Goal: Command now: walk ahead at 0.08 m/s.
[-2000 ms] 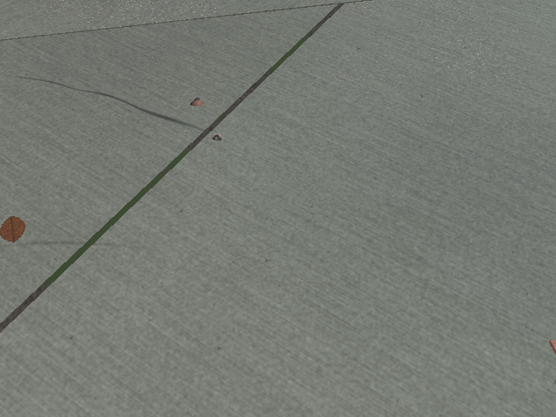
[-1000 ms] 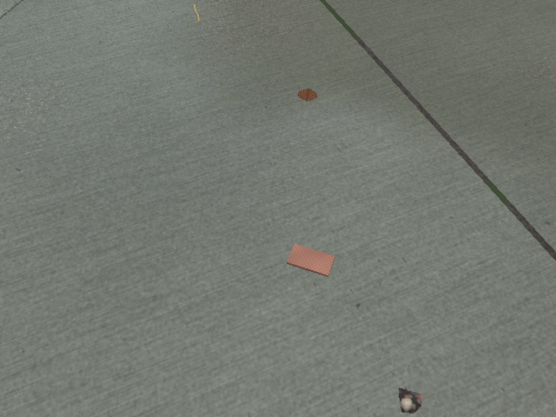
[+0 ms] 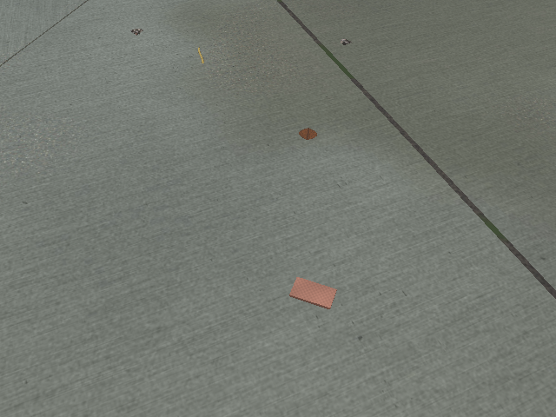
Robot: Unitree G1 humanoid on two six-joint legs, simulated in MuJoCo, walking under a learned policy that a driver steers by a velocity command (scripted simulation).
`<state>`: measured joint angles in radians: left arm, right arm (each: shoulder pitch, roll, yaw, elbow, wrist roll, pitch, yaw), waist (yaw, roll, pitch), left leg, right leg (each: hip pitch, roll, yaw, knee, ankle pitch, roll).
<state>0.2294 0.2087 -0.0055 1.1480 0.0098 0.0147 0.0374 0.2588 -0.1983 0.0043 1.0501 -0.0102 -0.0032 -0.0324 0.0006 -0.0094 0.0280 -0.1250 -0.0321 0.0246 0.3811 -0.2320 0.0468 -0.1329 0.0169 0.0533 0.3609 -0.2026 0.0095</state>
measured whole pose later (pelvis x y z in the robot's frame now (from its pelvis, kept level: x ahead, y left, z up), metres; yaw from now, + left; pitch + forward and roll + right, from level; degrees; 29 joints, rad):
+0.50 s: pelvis +0.15 -0.07 +0.00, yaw +0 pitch +2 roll +0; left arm 0.40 0.20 0.04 1.06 0.03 -0.10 -0.01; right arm 0.17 -0.24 -0.05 0.94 -0.04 -0.06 0.05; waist 0.03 0.03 -0.04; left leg -0.59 0.07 -0.01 1.14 -0.17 0.09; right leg -0.10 0.05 -0.10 0.34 -0.28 -0.06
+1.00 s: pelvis +0.56 -0.01 -0.02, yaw +16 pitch +0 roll +2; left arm 0.10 0.21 0.01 0.79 0.07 -0.11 -0.01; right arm 0.41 -0.27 -0.08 1.00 -0.01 -0.05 0.01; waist -0.04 0.00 0.04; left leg -0.16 -0.23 -0.02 0.42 -0.24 0.19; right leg -0.61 -0.12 0.10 1.26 -0.29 0.01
